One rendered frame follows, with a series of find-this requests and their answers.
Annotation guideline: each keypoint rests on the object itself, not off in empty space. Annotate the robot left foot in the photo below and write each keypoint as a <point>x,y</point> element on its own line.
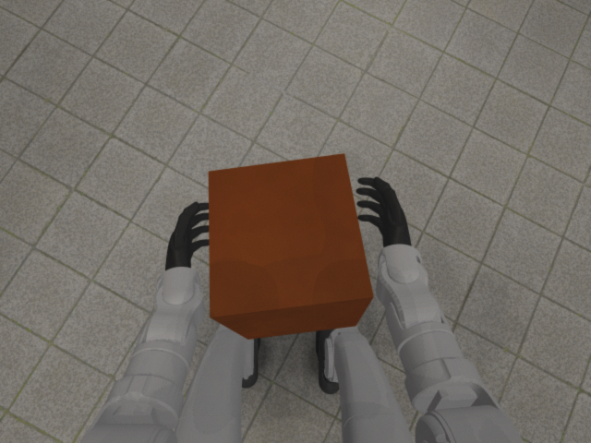
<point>247,383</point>

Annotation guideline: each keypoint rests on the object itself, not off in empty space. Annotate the robot right hand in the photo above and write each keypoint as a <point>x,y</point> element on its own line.
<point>391,221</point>

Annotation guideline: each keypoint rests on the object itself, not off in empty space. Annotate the robot left upper arm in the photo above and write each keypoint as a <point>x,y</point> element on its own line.
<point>130,433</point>

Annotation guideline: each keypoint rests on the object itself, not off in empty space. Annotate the left robot thigh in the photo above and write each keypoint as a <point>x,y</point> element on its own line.
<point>211,412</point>

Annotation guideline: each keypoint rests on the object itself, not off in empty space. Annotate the carton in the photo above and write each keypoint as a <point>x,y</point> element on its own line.
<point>286,252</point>

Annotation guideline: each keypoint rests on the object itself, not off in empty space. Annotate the robot left forearm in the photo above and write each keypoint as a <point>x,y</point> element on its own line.
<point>150,392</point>

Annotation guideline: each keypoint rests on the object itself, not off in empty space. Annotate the robot left hand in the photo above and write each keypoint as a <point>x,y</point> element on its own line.
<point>181,248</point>

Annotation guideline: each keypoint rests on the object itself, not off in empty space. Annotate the robot right forearm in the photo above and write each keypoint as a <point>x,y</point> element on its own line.
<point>437,375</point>

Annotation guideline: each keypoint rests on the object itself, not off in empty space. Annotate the robot right upper arm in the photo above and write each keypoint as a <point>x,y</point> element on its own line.
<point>474,424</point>

